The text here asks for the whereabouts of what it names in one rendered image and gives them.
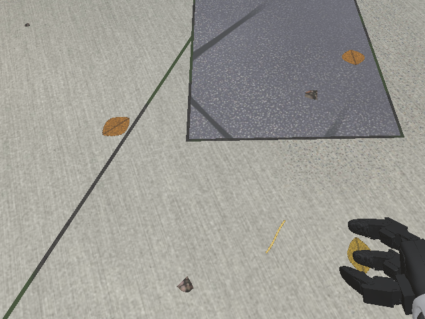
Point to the robot right hand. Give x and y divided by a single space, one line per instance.
406 270

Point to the robot right forearm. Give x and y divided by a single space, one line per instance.
418 307

